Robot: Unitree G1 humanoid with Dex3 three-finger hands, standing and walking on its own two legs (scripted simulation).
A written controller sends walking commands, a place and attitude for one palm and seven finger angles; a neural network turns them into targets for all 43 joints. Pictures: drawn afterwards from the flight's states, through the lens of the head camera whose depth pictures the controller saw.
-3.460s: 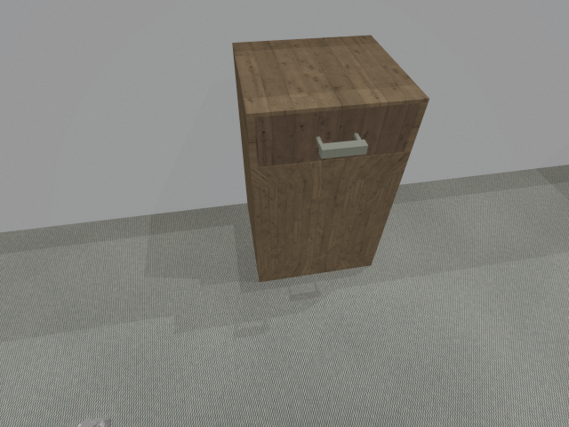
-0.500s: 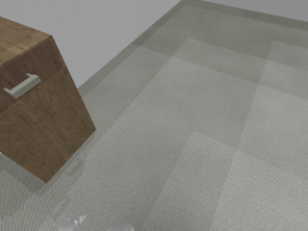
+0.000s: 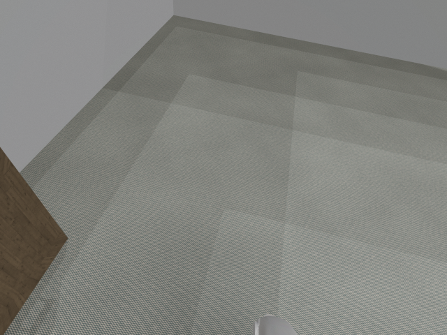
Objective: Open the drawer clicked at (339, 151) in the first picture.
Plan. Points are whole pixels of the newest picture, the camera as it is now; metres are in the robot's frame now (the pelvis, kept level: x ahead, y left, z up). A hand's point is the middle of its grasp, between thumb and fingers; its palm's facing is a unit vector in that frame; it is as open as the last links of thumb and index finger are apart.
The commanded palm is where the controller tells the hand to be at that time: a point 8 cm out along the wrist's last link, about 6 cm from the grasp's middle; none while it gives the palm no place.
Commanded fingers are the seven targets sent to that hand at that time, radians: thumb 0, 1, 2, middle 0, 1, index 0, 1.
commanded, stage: walk to a spot facing it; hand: left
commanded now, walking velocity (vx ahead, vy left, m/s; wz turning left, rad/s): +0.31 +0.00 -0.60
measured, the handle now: out of the picture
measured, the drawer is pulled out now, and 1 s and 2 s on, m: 0.00 0.00 0.00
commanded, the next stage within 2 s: turn to face it in 1.16 s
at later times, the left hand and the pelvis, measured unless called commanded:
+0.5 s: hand (180, 263) +0.31 +0.10 -0.18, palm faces -0.23 -0.95 -0.20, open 7.3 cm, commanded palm none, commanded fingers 0.00 0.90 0.90 -0.20 -0.30 -0.20 -0.30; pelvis +0.20 -0.06 -0.01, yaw -15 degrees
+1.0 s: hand (182, 195) +0.51 +0.13 -0.18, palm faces -0.38 -0.91 -0.14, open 7.4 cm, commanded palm none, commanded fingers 0.00 0.90 0.90 -0.20 -0.30 -0.20 -0.30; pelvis +0.40 -0.03 +0.00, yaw -28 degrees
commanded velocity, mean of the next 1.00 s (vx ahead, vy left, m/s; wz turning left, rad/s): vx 0.27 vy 0.00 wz -0.46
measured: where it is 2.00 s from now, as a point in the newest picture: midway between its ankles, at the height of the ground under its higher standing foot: (242, 278)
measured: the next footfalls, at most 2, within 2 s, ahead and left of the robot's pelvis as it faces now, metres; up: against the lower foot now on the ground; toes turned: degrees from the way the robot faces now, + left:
right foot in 0.26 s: +0.23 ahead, -0.16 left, +0.00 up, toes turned -18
left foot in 0.72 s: +0.47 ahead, +0.02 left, +0.00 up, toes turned -10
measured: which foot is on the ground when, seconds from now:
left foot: down 0.00-0.26, up 0.28-0.70, down 0.72-1.00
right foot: up 0.00-0.24, down 0.26-0.72, up 0.74-1.00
